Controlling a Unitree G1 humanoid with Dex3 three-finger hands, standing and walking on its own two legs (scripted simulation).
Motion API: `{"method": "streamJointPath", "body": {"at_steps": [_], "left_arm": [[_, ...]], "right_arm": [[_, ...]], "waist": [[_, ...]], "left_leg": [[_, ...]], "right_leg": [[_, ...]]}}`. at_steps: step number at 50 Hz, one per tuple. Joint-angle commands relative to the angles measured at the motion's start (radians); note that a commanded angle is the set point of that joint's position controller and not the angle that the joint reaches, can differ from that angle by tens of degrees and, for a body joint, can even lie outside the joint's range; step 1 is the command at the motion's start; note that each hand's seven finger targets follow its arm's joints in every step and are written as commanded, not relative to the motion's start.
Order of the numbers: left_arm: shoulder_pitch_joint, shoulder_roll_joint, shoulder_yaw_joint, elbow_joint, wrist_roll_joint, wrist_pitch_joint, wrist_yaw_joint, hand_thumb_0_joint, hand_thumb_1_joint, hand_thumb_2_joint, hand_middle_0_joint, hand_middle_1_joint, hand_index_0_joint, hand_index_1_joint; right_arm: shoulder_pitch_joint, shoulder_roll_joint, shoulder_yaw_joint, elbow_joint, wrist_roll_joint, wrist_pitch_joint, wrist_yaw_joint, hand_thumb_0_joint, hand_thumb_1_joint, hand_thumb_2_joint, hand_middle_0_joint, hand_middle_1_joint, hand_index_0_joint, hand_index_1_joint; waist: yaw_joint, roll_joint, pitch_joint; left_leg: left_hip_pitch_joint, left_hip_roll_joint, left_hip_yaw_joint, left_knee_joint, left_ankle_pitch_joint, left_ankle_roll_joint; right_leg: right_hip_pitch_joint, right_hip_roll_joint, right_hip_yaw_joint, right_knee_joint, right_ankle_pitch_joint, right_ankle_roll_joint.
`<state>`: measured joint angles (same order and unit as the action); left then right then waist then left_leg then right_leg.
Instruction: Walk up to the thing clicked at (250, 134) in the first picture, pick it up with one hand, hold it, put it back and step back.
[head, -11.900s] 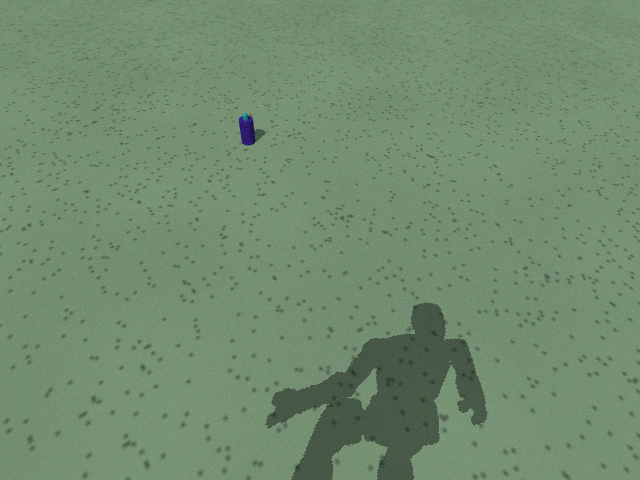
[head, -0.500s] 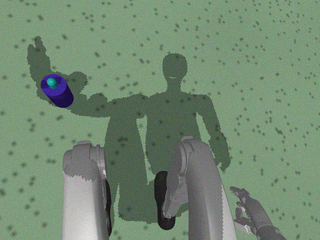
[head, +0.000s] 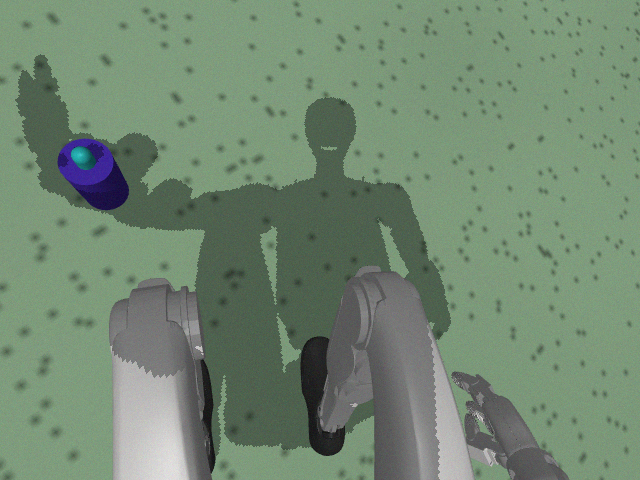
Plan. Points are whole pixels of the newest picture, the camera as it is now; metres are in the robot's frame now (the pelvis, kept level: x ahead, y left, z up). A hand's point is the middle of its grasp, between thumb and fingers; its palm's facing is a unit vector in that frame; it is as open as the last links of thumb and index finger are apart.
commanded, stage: approach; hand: left
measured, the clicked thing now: (94, 173) +0.51 +0.29 -0.29
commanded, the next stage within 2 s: close in in 0.52 s
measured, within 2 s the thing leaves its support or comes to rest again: neither
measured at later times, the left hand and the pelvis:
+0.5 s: hand out of the picture +0.44 +0.40 -0.16, palm faces +0.31 -0.95 +0.02, open 17.6 cm; pelvis +0.00 +0.00 -0.05, yaw -5 degrees
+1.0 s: hand (65, 183) +0.47 +0.31 -0.24, palm faces +0.34 -0.94 -0.01, open 17.6 cm; pelvis -0.02 +0.01 -0.08, yaw -9 degrees
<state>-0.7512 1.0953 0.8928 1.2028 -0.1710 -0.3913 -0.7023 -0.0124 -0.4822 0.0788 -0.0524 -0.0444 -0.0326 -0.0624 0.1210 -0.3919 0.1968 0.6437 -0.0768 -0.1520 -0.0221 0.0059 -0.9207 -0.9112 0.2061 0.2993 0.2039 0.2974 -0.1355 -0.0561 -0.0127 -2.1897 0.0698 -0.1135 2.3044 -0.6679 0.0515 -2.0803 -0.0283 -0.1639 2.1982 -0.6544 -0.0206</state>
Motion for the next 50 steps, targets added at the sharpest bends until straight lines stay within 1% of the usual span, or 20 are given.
{"method": "streamJointPath", "body": {"at_steps": [1,3,5,12,15,16,17,19,21,23,24,25,27,31,32,33,38,41,46,50], "left_arm": [[-0.182,0.427,0.048,-0.153,-0.038,-0.07,-0.008,0.0,-0.602,0.025,-0.08,-0.048,-0.053,-0.073],[-0.182,0.385,0.038,-0.11,-0.053,-0.09,-0.007,0.0,-0.611,0.019,-0.084,-0.049,-0.058,-0.073],[-0.191,0.389,0.034,-0.076,-0.058,-0.113,0.001,0.0,-0.611,0.02,-0.085,-0.046,-0.058,-0.071],[-0.205,0.341,-0.037,0.055,-0.024,-0.196,0.045,0.0,-0.611,0.044,-0.078,-0.056,-0.053,-0.08],[-0.234,0.396,-0.017,0.024,-0.012,-0.259,0.081,0.0,-0.611,0.048,-0.076,-0.066,-0.056,-0.086],[-0.242,0.394,-0.016,0.016,-0.012,-0.282,0.093,0.0,-0.611,0.059,-0.072,-0.068,-0.051,-0.089],[-0.255,0.43,-0.007,0.002,-0.005,-0.307,0.11,0.0,-0.611,0.062,-0.072,-0.068,-0.051,-0.09],[-0.233,0.427,-0.007,0.031,0.002,-0.35,0.129,0.0,-0.611,0.075,-0.068,-0.086,-0.051,-0.104],[-0.244,0.473,0.004,-0.003,0.017,-0.395,0.156,0.0,-0.611,0.096,-0.063,-0.095,-0.046,-0.114],[-0.224,0.459,0.002,0.026,0.019,-0.422,0.181,0.0,-0.611,0.097,-0.064,-0.106,-0.049,-0.122],[-0.196,0.393,-0.037,0.083,0.017,-0.431,0.185,0.0,-0.611,0.108,-0.06,-0.112,-0.045,-0.129],[-0.229,0.398,-0.033,0.029,0.016,-0.452,0.198,0.0,-0.611,0.106,-0.061,-0.109,-0.046,-0.126],[-0.192,0.39,-0.037,0.079,0.02,-0.468,0.22,0.0,-0.611,0.09,-0.066,-0.102,-0.05,-0.119],[-0.199,0.228,-0.158,0.136,0.012,-0.511,0.238,0.0,-0.611,0.098,-0.06,-0.101,-0.045,-0.117],[-0.196,0.217,-0.168,0.161,0.01,-0.521,0.248,0.0,-0.611,0.032,-0.076,-0.076,-0.067,-0.085],[-0.194,0.213,-0.177,0.184,0.009,-0.533,0.262,0.0,-0.611,0.031,-0.074,-0.07,-0.065,-0.08],[-0.202,0.292,-0.102,0.161,-0.013,-0.618,0.375,0.0,-0.611,0.034,-0.068,-0.065,-0.064,-0.07],[-0.191,0.302,-0.092,0.147,0.011,-0.662,0.442,0.0,-0.601,0.048,-0.065,-0.06,-0.059,-0.065],[-0.166,0.287,-0.145,0.174,0.065,-0.686,0.498,0.0,-0.611,0.069,-0.06,-0.063,-0.052,-0.073],[-0.14,0.188,-0.202,0.219,0.039,-0.678,0.498,0.0,-0.611,0.06,-0.054,-0.066,-0.052,-0.071]], "right_arm": [[0.143,-0.27,-0.089,-0.024,0.001,-0.013,-0.019,0.0,-0.916,-0.907,0.198,0.3,0.198,0.3],[0.131,-0.27,-0.075,-0.031,-0.005,-0.015,-0.018,0.0,-0.915,-0.906,0.198,0.3,0.198,0.3],[0.121,-0.27,-0.062,-0.037,-0.012,-0.016,-0.015,0.0,-0.914,-0.906,0.198,0.3,0.198,0.3],[0.068,-0.287,-0.017,-0.065,-0.055,-0.005,0.0,0.0,-0.903,-0.902,0.198,0.3,0.198,0.3],[0.04,-0.303,0.004,-0.072,-0.081,0.011,0.007,0.0,-0.901,-0.901,0.198,0.3,0.198,0.3],[0.037,-0.303,0.016,-0.068,-0.09,0.017,0.01,0.0,-0.903,-0.902,0.198,0.3,0.198,0.3],[0.029,-0.3,0.03,-0.061,-0.1,0.025,0.015,0.0,-0.901,-0.902,0.198,0.3,0.198,0.3],[0.012,-0.307,0.049,-0.051,-0.118,0.04,0.019,0.0,-0.908,-0.904,0.198,0.3,0.199,0.3],[-0.016,-0.316,0.065,-0.053,-0.138,0.056,0.022,0.0,-0.911,-0.906,0.198,0.3,0.198,0.3],[-0.037,-0.322,0.084,-0.056,-0.155,0.071,0.026,0.0,-0.917,-0.907,0.198,0.3,0.199,0.3],[-0.053,-0.325,0.097,-0.059,-0.163,0.078,0.03,0.0,-0.923,-0.909,0.198,0.3,0.199,0.3],[-0.061,-0.333,0.1,-0.06,-0.174,0.082,0.031,0.0,-0.923,-0.909,0.198,0.3,0.199,0.3],[-0.078,-0.342,0.116,-0.074,-0.187,0.091,0.034,0.0,-0.935,-0.912,0.198,0.3,0.198,0.3],[-0.123,-0.348,0.147,-0.087,-0.208,0.106,0.042,0.0,-0.933,-0.911,0.199,0.3,0.199,0.3],[-0.13,-0.351,0.153,-0.082,-0.21,0.109,0.043,0.0,-0.936,-0.909,0.198,0.3,0.198,0.3],[-0.129,-0.353,0.165,-0.082,-0.213,0.112,0.045,0.0,-0.937,-0.909,0.198,0.3,0.199,0.3],[-0.176,-0.368,0.213,-0.112,-0.229,0.132,0.057,0.0,-0.939,-0.909,0.198,0.3,0.199,0.3],[-0.191,-0.369,0.225,-0.108,-0.252,0.149,0.06,0.0,-0.94,-0.91,0.198,0.3,0.199,0.3],[-0.231,-0.37,0.234,-0.128,-0.277,0.175,0.062,0.0,-0.938,-0.911,0.198,0.3,0.199,0.3],[-0.233,-0.376,0.239,-0.138,-0.283,0.184,0.066,0.0,-0.945,-0.912,0.198,0.3,0.199,0.3]], "waist": [[0.02,0.339,-0.6],[-0.005,0.303,-0.565],[-0.014,0.282,-0.546],[-0.057,0.289,-0.49],[-0.058,0.356,-0.497],[-0.062,0.371,-0.511],[-0.061,0.38,-0.516],[-0.069,0.413,-0.501],[-0.069,0.455,-0.512],[-0.073,0.476,-0.498],[-0.096,0.469,-0.478],[-0.102,0.501,-0.476],[-0.114,0.493,-0.46],[-0.184,0.457,-0.362],[-0.186,0.436,-0.338],[-0.197,0.415,-0.325],[-0.181,0.393,-0.334],[-0.176,0.441,-0.321],[-0.206,0.442,-0.224],[-0.243,0.366,-0.213]], "left_leg": [[0.514,-0.01,-0.024,-0.289,0.137,-0.031],[0.477,-0.011,-0.025,-0.26,0.142,-0.027],[0.442,-0.008,-0.027,-0.238,0.117,-0.026],[0.439,0.006,-0.049,-0.185,0.095,-0.033],[0.476,0.014,-0.061,-0.17,0.097,-0.043],[0.496,0.016,-0.066,-0.161,0.132,-0.048],[0.485,0.018,-0.066,-0.152,0.134,-0.049],[0.51,0.023,-0.072,-0.134,0.164,-0.055],[0.537,0.031,-0.081,-0.121,0.199,-0.061],[0.553,0.038,-0.092,-0.104,0.229,-0.065],[0.575,0.041,-0.106,-0.104,0.235,-0.069],[0.594,0.047,-0.114,-0.094,0.258,-0.073],[0.596,0.051,-0.125,-0.08,0.289,-0.076],[0.553,0.061,-0.161,-0.069,0.254,-0.081],[0.54,0.065,-0.172,-0.069,0.214,-0.08],[0.512,0.064,-0.178,-0.063,0.184,-0.079],[0.453,0.06,-0.177,-0.025,0.143,-0.07],[0.497,0.069,-0.188,-0.024,0.206,-0.079],[0.412,0.073,-0.181,-0.022,0.131,-0.078],[0.369,0.068,-0.195,-0.006,0.086,-0.065]], "right_leg": [[0.214,0.052,0.008,-0.18,0.107,-0.02],[0.215,0.057,0.0,-0.177,0.115,-0.016],[0.213,0.061,-0.003,-0.164,0.1,-0.013],[0.185,0.072,-0.033,-0.123,0.094,-0.013],[0.187,0.073,-0.047,-0.096,0.097,-0.012],[0.198,0.074,-0.052,-0.083,0.123,-0.012],[0.213,0.077,-0.053,-0.077,0.12,-0.012],[0.217,0.079,-0.062,-0.06,0.137,-0.011],[0.219,0.081,-0.066,-0.038,0.158,-0.011],[0.207,0.086,-0.076,-0.023,0.174,-0.012],[0.19,0.086,-0.087,-0.018,0.169,-0.012],[0.181,0.087,-0.095,-0.009,0.189,-0.011],[0.194,0.094,-0.11,-0.002,0.207,-0.01],[0.174,0.098,-0.144,0.013,0.202,-0.005],[0.163,0.1,-0.149,0.012,0.181,-0.002],[0.185,0.103,-0.156,0.013,0.173,0.001],[0.273,0.116,-0.165,0.013,0.177,0.012],[0.269,0.12,-0.169,0.03,0.208,0.012],[0.272,0.129,-0.175,0.022,0.183,0.012],[0.276,0.133,-0.188,0.015,0.178,0.022]]}}
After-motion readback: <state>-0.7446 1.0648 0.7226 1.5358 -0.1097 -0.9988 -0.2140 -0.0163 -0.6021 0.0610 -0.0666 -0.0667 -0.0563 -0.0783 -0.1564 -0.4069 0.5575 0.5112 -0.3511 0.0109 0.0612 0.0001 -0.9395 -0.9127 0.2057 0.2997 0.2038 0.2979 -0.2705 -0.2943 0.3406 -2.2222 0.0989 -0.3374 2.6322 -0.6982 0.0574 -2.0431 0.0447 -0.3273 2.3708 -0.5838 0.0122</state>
